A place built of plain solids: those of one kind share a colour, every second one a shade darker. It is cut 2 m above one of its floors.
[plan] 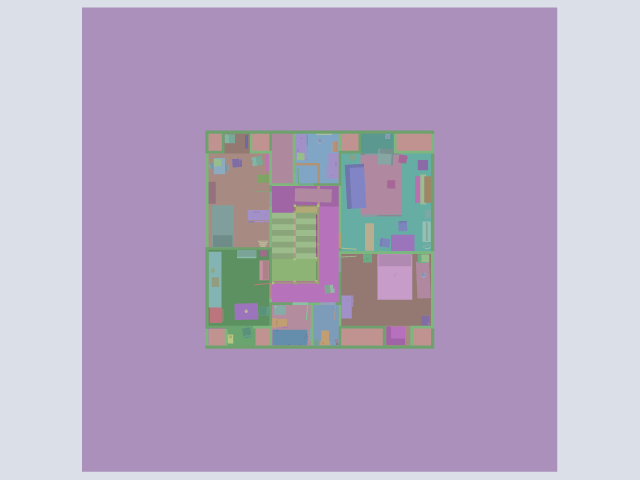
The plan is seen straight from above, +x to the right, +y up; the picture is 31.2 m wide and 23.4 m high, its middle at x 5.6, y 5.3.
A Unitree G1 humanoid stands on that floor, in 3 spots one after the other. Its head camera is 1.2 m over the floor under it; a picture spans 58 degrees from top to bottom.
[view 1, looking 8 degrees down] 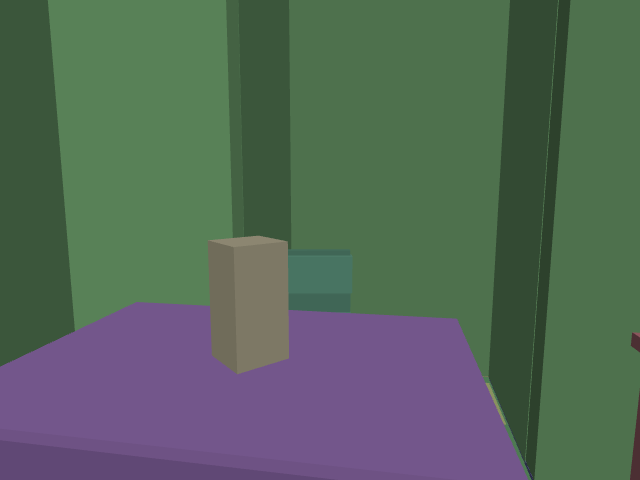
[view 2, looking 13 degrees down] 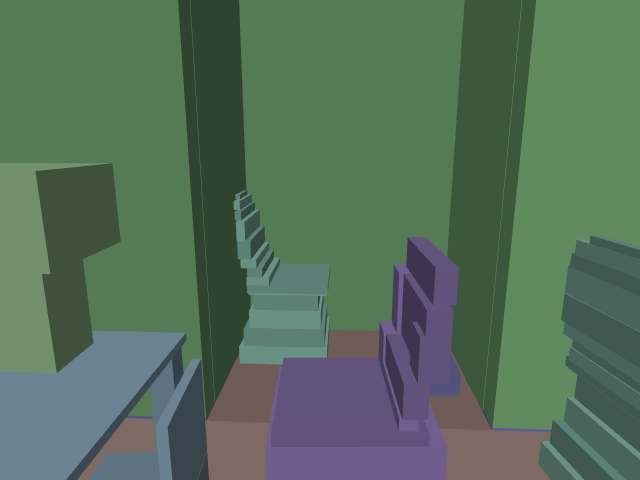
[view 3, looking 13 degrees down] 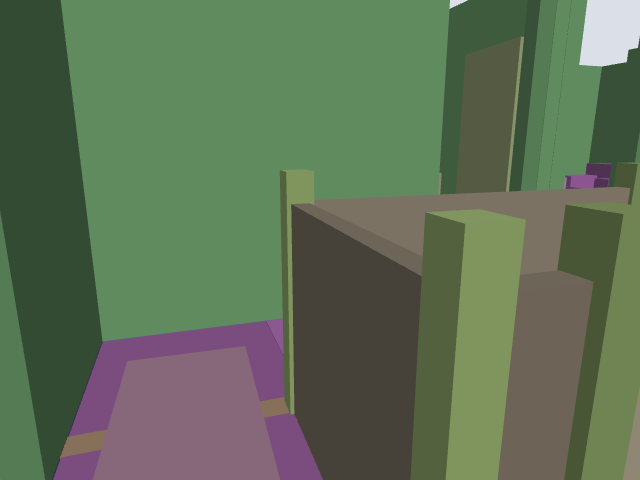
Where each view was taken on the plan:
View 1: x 1.62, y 2.83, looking -79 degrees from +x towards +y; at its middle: wall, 2.74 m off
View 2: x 1.52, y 7.88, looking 93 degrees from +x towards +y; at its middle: wall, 2.68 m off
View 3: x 3.79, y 7.43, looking -18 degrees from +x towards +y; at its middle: stair_guard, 1.40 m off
